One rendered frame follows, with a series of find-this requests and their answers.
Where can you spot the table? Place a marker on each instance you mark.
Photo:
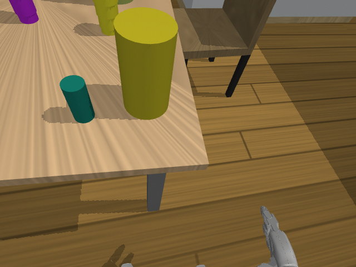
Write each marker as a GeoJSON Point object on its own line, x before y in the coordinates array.
{"type": "Point", "coordinates": [40, 141]}

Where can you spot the chair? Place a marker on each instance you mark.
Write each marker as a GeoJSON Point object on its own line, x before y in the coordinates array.
{"type": "Point", "coordinates": [232, 30]}

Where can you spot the right robot hand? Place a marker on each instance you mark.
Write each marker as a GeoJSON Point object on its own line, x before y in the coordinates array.
{"type": "Point", "coordinates": [282, 253]}

